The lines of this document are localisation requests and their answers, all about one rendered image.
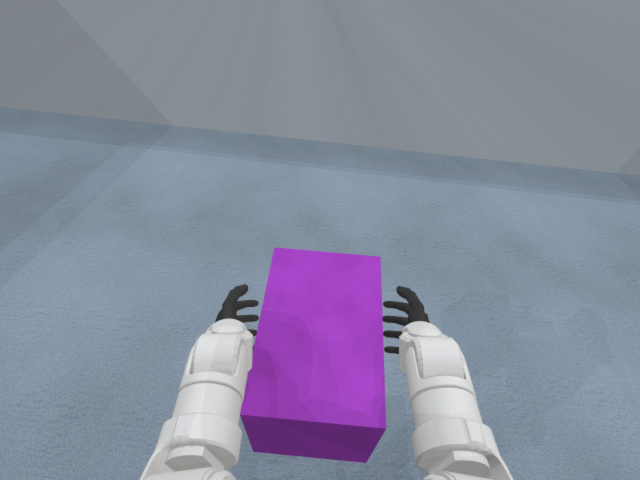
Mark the right robot hand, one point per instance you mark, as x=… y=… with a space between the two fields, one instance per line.
x=414 y=308

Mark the left robot hand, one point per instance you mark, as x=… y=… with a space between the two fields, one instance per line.
x=231 y=306

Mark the right robot forearm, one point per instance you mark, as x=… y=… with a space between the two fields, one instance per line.
x=449 y=433

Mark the carton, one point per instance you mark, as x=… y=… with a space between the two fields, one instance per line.
x=317 y=387

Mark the left robot forearm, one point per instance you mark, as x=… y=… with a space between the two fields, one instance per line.
x=204 y=429

